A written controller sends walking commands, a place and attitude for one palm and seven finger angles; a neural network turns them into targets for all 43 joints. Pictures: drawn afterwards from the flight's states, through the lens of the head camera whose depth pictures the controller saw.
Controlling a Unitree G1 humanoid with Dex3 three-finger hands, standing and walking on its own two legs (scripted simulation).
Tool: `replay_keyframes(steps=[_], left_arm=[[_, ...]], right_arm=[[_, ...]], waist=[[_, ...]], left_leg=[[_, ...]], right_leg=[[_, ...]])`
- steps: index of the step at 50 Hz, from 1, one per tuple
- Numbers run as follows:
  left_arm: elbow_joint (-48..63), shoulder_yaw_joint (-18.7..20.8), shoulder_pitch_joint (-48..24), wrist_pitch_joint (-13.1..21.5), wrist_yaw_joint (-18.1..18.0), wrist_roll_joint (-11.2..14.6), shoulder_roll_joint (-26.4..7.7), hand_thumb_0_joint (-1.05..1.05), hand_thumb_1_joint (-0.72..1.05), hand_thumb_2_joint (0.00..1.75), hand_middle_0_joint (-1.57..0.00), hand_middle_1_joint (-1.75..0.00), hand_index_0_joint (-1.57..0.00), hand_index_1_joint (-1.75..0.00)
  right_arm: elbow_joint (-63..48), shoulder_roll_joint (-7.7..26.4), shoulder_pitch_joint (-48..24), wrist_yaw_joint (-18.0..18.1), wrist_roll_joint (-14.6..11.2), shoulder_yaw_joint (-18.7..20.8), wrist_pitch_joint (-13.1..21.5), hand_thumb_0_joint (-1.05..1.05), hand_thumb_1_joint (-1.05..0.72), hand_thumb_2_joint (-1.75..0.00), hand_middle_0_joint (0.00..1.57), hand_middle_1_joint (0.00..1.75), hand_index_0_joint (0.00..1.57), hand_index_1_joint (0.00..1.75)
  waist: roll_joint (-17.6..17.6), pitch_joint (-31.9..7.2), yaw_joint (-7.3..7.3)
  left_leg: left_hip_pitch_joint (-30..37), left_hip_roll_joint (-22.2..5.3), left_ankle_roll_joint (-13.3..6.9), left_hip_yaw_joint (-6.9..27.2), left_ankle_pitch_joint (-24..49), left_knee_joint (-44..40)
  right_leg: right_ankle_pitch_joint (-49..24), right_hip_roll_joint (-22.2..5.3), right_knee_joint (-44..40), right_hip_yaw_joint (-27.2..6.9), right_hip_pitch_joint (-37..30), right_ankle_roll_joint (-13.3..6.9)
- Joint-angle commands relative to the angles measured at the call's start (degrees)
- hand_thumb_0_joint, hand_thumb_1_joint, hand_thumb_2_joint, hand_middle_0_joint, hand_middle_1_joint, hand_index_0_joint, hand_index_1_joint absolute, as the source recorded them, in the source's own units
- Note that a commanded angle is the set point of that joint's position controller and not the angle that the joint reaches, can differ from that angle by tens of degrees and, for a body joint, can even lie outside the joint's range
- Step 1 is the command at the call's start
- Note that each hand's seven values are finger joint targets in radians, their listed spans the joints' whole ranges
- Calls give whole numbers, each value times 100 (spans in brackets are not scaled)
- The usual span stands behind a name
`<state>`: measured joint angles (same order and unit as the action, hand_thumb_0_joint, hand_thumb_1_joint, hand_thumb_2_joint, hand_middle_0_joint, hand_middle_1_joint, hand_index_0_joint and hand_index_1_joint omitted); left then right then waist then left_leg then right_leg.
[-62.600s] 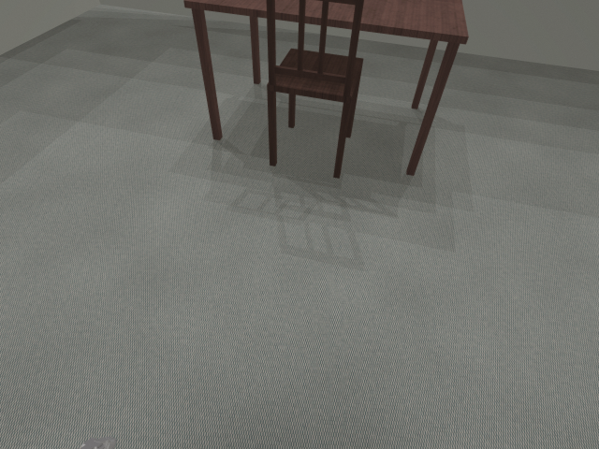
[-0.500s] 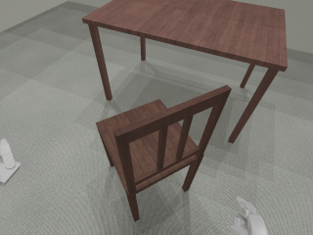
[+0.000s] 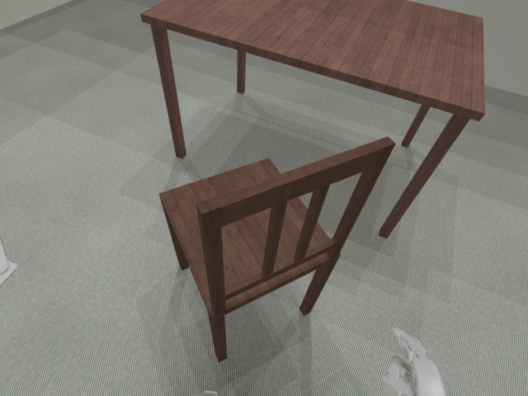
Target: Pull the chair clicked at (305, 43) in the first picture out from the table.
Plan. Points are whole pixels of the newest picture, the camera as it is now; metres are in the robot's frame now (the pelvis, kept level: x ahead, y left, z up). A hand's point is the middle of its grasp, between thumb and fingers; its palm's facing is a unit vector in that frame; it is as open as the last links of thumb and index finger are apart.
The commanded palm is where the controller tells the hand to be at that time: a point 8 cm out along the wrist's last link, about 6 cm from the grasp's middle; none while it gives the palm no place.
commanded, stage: step back with the hand held close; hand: left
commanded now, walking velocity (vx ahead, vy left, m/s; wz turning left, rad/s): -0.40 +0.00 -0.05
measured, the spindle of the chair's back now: (272, 241) +0.41 +0.00 -0.08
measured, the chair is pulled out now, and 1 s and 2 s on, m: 0.58 0.58 0.58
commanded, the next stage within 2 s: stop stepping back and stand still in 0.42 s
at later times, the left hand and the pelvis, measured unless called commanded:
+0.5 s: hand out of the picture +0.12 +0.24 +0.17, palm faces +0.39 -0.78 -0.48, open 7.4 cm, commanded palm +0.05 +0.28 +0.19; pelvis -0.09 -0.02 +0.01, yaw +0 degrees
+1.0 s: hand out of the picture +0.02 +0.23 +0.18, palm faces +0.44 -0.75 -0.49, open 7.4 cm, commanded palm -0.03 +0.26 +0.19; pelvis -0.17 -0.04 +0.01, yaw +1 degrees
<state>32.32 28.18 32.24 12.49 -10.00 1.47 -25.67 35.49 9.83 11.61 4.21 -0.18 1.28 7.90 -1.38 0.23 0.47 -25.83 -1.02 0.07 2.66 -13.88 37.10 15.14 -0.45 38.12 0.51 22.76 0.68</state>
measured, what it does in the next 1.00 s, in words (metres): walks backwards: left foot, then right foot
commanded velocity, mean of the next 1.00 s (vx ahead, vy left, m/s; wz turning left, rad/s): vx -0.10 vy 0.03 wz -0.01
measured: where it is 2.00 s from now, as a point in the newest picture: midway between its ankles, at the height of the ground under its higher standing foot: outside the picture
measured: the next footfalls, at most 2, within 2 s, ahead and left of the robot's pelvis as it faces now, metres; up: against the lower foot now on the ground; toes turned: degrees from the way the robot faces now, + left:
left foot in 0.38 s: -0.02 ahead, +0.11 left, +0.00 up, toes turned +1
right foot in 0.62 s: -0.11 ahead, -0.17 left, +0.00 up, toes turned -2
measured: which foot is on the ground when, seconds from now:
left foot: down 0.00-0.18, up 0.20-0.36, down 0.38-0.62, up 0.64-0.82, down 0.84-1.00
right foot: down 0.00-0.38, up 0.40-0.60, down 0.62-1.00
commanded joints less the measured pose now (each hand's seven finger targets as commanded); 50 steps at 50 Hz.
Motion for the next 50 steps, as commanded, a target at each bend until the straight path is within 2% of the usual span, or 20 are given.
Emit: replay_keyframes(steps=[1,4,7,9,10,12,15,17,18,19,21,23,25,28,30,33,35,39,44,50], left_arm=[[1282,337,-285,594,29,78,-654,0,90,90,-20,-30,-20,-30],[1406,313,-420,663,106,57,-742,0,90,90,-20,-30,-20,-30],[1301,565,105,578,155,218,-887,0,90,90,-20,-30,-20,-30],[1177,715,149,555,104,226,-1106,0,90,90,-20,-30,-20,-30],[1061,830,175,491,21,235,-1200,0,90,90,-20,-30,-20,-30],[770,746,222,379,-15,163,-981,0,90,90,-20,-30,-20,-30],[522,633,324,356,-54,95,-850,0,90,90,-20,-30,-20,-30],[938,561,306,424,-62,132,-860,0,90,90,-20,-30,-20,-30],[1227,491,198,487,-43,146,-854,0,90,90,-20,-30,-20,-30],[1375,535,185,523,-10,148,-936,0,90,90,-20,-30,-20,-30],[1444,538,233,524,42,237,-894,0,90,90,-20,-30,-20,-30],[1884,441,-304,554,6,196,-875,0,90,90,-20,-30,-20,-30],[1987,459,-391,579,-9,155,-918,0,90,90,-20,-30,-20,-30],[1272,478,186,368,18,202,-799,0,90,90,-20,-30,-20,-30],[885,583,216,280,19,157,-936,0,90,90,-20,-30,-20,-30],[585,409,-288,119,-4,192,-971,0,90,90,-20,-30,-20,-30],[268,399,-234,40,-34,184,-939,0,90,90,-20,-30,-20,-30],[381,346,-119,198,-29,40,-916,0,90,90,-20,-30,-20,-30],[948,404,-86,316,-13,-51,-979,0,90,90,-20,-30,-20,-30],[357,328,-375,348,2,-17,-884,0,90,90,-20,-30,-20,-30]], right_arm=[[-544,848,-453,-6,133,237,521,0,-90,-90,20,30,20,30],[-461,918,-498,-68,168,266,568,0,-90,-90,20,30,20,30],[-675,839,-687,-87,60,315,463,0,-90,-90,20,30,20,30],[-723,678,-632,-89,-19,355,305,0,-90,-90,20,30,20,30],[-645,672,-675,-81,-29,420,210,0,-90,-90,20,30,20,30],[-746,388,-866,-20,2,236,57,0,-90,-90,20,30,20,30],[-795,454,-1052,121,-23,109,-64,0,-90,-90,20,30,20,30],[-735,608,-706,148,-7,184,-64,0,-90,-90,20,30,20,30],[-788,805,-668,122,3,294,5,0,-90,-90,20,30,20,30],[-797,802,-550,62,-17,368,124,0,-90,-90,20,30,20,30],[-813,735,-628,4,105,332,348,0,-90,-90,20,30,20,30],[-575,778,-479,-48,117,341,485,0,-90,-90,20,30,20,30],[-557,831,-394,-122,39,390,605,0,-90,-90,20,30,20,30],[-698,871,-390,-206,-44,301,566,0,-90,-90,20,30,20,30],[-763,820,-351,-205,-92,203,470,0,-90,-90,20,30,20,30],[-750,783,-258,-113,-148,220,307,0,-90,-90,20,30,20,30],[-689,716,-453,-83,-120,92,176,0,-90,-90,20,30,20,30],[-790,773,-433,20,-64,54,212,0,-90,-90,20,30,20,30],[-873,881,-340,-34,-111,132,458,0,-90,-90,20,30,20,30],[-626,951,-184,-38,-110,182,577,0,-90,-90,20,30,20,30]], waist=[[1468,-603,-51],[1283,-1330,-82],[618,-1418,-135],[-763,-1188,-27],[-862,-1209,-105],[-697,-904,19],[-598,-535,27],[-83,-749,61],[716,-766,-30],[1122,-960,-39],[1896,-1018,-26],[1695,-862,16],[1562,-990,-48],[1599,-762,-65],[719,-495,-58],[-1383,-317,50],[-830,-211,163],[-496,-22,100],[1914,-239,10],[490,101,58]], left_leg=[[553,-1410,-619,1031,2182,-1240],[1612,-1304,-424,750,3572,-782],[957,-771,-200,251,1513,-374],[413,160,152,-300,-543,1082],[191,255,180,-81,-1177,2244],[-264,-12,167,250,-1460,2403],[83,-130,95,-1,-1042,49],[849,-280,-42,-182,598,-1746],[913,-1197,-431,805,1735,-1953],[1327,-1800,-713,1040,2739,-1755],[1020,-2081,-1052,1320,2970,-1804],[1488,-1863,-969,812,4133,-1343],[1794,-1663,-726,487,3921,-1178],[1044,-1397,-508,388,1252,-1222],[391,-819,-209,36,-1016,-812],[624,-37,97,-300,-969,1778],[689,-90,23,-184,-871,1913],[1237,-28,-230,-443,-1083,-768],[516,-1130,-688,1101,-2112,-2721],[303,-576,-433,340,-776,-1419]], right_leg=[[286,-90,-339,-102,-508,-100],[-825,-63,-866,-71,-772,-123],[-1518,-451,-1206,-351,-995,-299],[-1645,-1771,-2225,-1781,-537,-878],[-1766,-2223,-2440,-2003,-406,-1299],[-2954,-1992,-1969,-1309,-756,-1266],[-3200,-1346,-1416,-531,-1022,-691],[-2495,-870,-879,-210,-1163,-202],[-1429,-417,-284,-9,-806,54],[172,-211,417,-121,-250,96],[1515,-68,1808,-348,177,64],[1192,-134,1522,-378,265,27],[810,-153,735,-95,-41,-19],[431,-188,-596,30,-908,26],[-213,-290,-1776,80,-1484,21],[2274,-1872,-3043,-2057,52,-824],[2128,-1796,-2846,-1429,280,-784],[1805,-1265,-2542,-781,-149,-425],[688,-184,-50,220,-919,0],[-250,-428,-1576,-259,-1489,-213]])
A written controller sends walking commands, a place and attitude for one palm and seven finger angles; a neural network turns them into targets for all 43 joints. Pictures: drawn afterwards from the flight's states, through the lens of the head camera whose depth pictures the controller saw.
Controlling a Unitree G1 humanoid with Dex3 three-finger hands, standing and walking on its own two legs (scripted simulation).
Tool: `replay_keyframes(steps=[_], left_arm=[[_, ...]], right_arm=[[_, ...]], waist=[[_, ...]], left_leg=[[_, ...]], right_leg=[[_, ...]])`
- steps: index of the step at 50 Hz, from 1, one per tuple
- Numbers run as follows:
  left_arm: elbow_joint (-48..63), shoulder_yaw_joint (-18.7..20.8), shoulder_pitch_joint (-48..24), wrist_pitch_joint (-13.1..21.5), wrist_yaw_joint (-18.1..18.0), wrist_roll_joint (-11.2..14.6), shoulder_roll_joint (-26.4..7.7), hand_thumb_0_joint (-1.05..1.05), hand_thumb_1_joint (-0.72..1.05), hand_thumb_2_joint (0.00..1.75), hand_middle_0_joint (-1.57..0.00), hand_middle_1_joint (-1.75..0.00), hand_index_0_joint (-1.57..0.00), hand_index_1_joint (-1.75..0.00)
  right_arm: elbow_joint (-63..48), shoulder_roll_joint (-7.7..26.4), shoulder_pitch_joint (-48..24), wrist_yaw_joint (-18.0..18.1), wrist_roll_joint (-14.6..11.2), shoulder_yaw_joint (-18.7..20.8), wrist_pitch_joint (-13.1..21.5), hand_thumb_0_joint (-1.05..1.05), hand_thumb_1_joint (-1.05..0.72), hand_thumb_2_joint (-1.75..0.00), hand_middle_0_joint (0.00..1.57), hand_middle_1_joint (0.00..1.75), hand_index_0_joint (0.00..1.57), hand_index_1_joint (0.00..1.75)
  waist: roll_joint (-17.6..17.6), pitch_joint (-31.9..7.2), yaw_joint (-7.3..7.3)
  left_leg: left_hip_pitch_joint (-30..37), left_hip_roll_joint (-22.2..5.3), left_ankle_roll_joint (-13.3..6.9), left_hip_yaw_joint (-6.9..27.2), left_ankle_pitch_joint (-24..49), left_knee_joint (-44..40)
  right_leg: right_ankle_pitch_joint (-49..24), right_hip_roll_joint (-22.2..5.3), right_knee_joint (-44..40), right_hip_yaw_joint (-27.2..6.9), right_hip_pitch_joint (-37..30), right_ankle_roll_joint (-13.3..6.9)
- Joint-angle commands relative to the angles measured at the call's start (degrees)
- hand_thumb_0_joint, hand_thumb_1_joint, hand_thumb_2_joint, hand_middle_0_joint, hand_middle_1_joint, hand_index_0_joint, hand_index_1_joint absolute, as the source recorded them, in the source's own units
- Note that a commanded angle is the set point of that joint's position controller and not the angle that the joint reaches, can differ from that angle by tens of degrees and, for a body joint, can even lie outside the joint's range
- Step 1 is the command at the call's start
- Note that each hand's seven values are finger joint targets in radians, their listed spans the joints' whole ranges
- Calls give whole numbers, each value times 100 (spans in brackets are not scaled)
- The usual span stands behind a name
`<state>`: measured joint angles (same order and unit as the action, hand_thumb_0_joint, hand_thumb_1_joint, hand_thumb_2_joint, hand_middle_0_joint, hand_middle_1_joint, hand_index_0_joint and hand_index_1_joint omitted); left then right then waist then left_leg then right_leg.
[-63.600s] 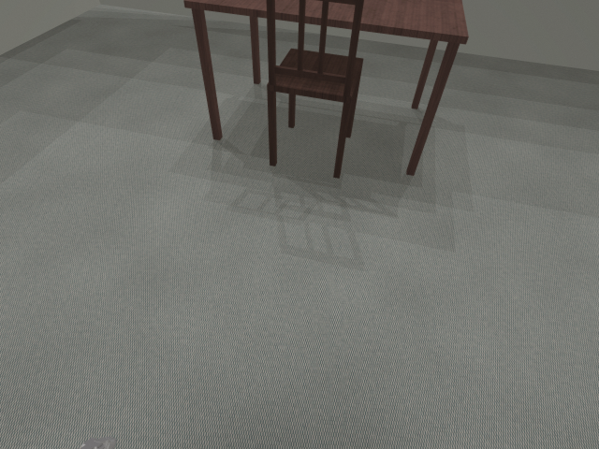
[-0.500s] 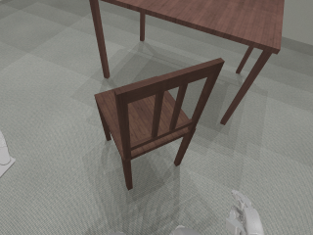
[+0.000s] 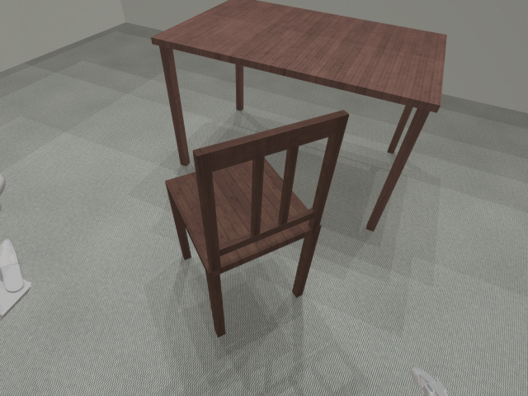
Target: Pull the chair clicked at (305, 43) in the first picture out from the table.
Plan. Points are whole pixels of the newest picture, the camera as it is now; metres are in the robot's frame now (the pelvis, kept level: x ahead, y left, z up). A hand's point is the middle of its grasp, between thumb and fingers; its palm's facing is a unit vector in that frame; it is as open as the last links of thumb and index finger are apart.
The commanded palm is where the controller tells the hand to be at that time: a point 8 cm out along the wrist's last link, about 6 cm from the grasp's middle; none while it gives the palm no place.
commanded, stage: stop stepping back and stand still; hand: left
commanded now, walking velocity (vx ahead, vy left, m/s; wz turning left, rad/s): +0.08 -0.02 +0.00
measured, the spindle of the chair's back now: (256, 198) +0.58 +0.03 -0.09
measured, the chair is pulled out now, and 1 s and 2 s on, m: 0.58 0.58 0.58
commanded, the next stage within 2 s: let the arm hang, fingers relaxed in 0.22 s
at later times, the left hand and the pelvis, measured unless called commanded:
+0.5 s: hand (119, 380) +0.17 +0.23 -0.09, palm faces +0.11 -0.94 -0.32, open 7.4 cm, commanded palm none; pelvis +0.00 +0.01 +0.00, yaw +1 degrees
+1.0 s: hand out of the picture -0.04 +0.18 -0.16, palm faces +0.02 -0.97 -0.23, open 7.3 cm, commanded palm none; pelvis +0.00 +0.00 +0.01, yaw +0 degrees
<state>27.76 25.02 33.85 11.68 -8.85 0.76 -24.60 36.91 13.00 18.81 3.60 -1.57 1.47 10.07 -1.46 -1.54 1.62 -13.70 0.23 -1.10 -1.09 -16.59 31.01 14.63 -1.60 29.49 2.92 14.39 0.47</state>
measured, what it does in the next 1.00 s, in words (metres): stands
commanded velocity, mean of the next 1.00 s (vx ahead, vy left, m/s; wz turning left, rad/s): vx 0.00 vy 0.00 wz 0.00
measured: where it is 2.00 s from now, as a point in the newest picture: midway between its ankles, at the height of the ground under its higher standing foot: outside the picture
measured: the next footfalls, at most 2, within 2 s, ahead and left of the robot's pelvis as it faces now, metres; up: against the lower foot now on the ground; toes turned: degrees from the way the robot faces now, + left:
none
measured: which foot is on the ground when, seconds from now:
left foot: down 0.00-1.00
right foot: down 0.00-1.00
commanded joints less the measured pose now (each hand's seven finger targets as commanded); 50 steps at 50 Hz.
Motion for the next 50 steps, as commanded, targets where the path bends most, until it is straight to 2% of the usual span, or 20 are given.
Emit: replay_keyframes(steps=[1,3,4,10,15,16,17,19,22,23,26,28,30,31,32,34,35,38,44,50], left_arm=[[764,510,-684,421,-89,61,-846,0,90,90,-20,-30,-20,-30],[674,491,-682,405,-86,97,-853,0,90,90,-20,-30,-20,-30],[649,472,-711,383,-86,104,-855,0,90,90,-20,-30,-20,-30],[1008,563,-631,401,-112,93,-936,0,90,90,-20,-30,-20,-30],[954,573,-353,377,-88,153,-896,0,90,90,-20,-30,-20,-30],[-3438,-1802,-798,-635,697,-443,487,0,90,90,-20,-30,-20,-30],[-3606,-1798,-688,-1054,817,-323,872,0,90,90,-20,-30,-20,-30],[-4086,-1942,-1026,-1181,846,-282,910,0,90,90,-20,-30,-20,-30],[-5091,-2013,-1501,-1160,802,-289,665,0,90,90,-20,-30,-20,-30],[-5464,-2045,-1660,-1178,788,-272,619,0,90,90,-20,-30,-20,-30],[-6517,-2196,-1853,-1222,765,-203,579,0,90,90,-20,-30,-20,-30],[-7137,-2274,-1784,-1218,753,-164,576,0,90,90,-20,-30,-20,-30],[-7628,-2323,-1686,-1211,753,-142,596,0,90,90,-20,-30,-20,-30],[-7705,-2208,-1580,-1215,731,-180,837,0,90,90,-20,-30,-20,-30],[-7843,-2257,-1583,-1220,733,-160,779,0,90,90,-20,-30,-20,-30],[-8101,-2322,-1556,-1214,746,-139,790,0,90,90,-20,-30,-20,-30],[-8193,-2345,-1568,-1213,744,-136,806,0,90,90,-20,-30,-20,-30],[-8466,-2419,-1487,-1204,739,-128,885,0,90,90,-20,-30,-20,-30],[-8809,-2484,-1300,-1179,702,-118,942,0,90,90,-20,-30,-20,-30],[-8965,-2502,-1177,-1173,667,-110,1059,0,90,90,-20,-30,-20,-30]], right_arm=[[-739,635,-843,9,16,188,335,0,-90,-90,20,30,20,30],[-752,625,-865,5,38,203,269,0,-90,-90,20,30,20,30],[-759,595,-891,5,48,182,242,0,-90,-90,20,30,20,30],[-882,547,-1152,27,60,83,214,0,-90,-90,20,30,20,30],[-941,510,-1099,-5,51,94,154,0,-90,-90,20,30,20,30],[490,1121,-940,-463,171,344,96,0,-90,-90,20,30,20,30],[483,643,-507,-424,160,301,-271,0,-90,-90,20,30,20,30],[377,591,-661,-395,250,173,-513,0,-90,-90,20,30,20,30],[458,633,-642,-361,305,147,-699,0,-90,-90,20,30,20,30],[560,633,-616,-346,292,148,-766,0,-90,-90,20,30,20,30],[957,578,-713,-325,297,57,-853,0,-90,-90,20,30,20,30],[1219,539,-675,-295,271,-7,-862,0,-90,-90,20,30,20,30],[1429,487,-562,-258,237,-35,-884,0,-90,-90,20,30,20,30],[1497,364,-425,-237,288,6,-896,0,-90,-90,20,30,20,30],[1584,349,-367,-235,283,-7,-915,0,-90,-90,20,30,20,30],[1729,306,-187,-229,263,-1,-929,0,-90,-90,20,30,20,30],[1776,314,-42,-222,252,9,-950,0,-90,-90,20,30,20,30],[1980,309,190,-216,241,18,-952,0,-90,-90,20,30,20,30],[2289,170,543,-203,220,-17,-948,0,-90,-90,20,30,20,30],[2486,18,686,-183,219,-47,-938,0,-90,-90,20,30,20,30]], waist=[[189,167,-33],[-134,241,-14],[-252,300,-9],[814,36,-107],[455,-133,-110],[294,163,163],[247,-321,7],[156,-258,-115],[-1021,-373,-161],[-1046,-359,-125],[203,-9,-179],[727,35,-208],[847,198,-216],[1145,67,-208],[1309,112,-213],[1059,197,-217],[598,272,-198],[306,375,-182],[-67,525,-164],[112,701,-166]], left_leg=[[-849,-484,-227,522,-864,-697],[-571,-307,-195,304,-920,-241],[-438,-282,-185,267,-813,-170],[-213,-766,-256,768,328,-1208],[-84,-663,-121,547,1030,-1006],[-355,-539,-133,451,2479,-8],[-43,-533,-69,384,2814,-129],[-452,-756,-276,854,1934,-426],[-278,-460,-214,732,2116,-149],[-89,-387,-179,666,1965,-172],[39,-466,-177,699,1902,-620],[81,-498,-160,665,1706,-809],[70,-517,-162,648,1287,-936],[43,-536,-187,677,1019,-1011],[-22,-534,-190,689,797,-1083],[-100,-547,-202,710,491,-1171],[-128,-596,-219,772,357,-1212],[-93,-590,-238,742,224,-1236],[-77,-525,-233,621,276,-1145],[-47,-534,-223,568,354,-1147]], right_leg=[[371,-337,-803,-812,-522,-227],[1159,-618,-1287,-1322,-28,-400],[1303,-694,-1408,-1393,145,-445],[-535,-230,-493,-513,-533,-138],[-1366,-318,-631,-564,-883,-133],[-2524,-506,435,-176,60,-202],[-2123,-427,348,-294,29,-252],[-780,-304,379,-190,50,-185],[-1721,-560,-3,-529,-394,-364],[-1706,-640,-122,-596,-358,-421],[-1234,-481,-294,-553,-305,-318],[-930,-422,-472,-538,-465,-264],[-696,-390,-678,-522,-463,-259],[-583,-378,-731,-450,-573,-274],[-518,-361,-746,-424,-608,-285],[-428,-367,-820,-388,-618,-300],[-348,-341,-876,-341,-604,-299],[-228,-387,-944,-396,-475,-308],[-55,-436,-1031,-486,-336,-336],[-19,-403,-1009,-486,-172,-338]])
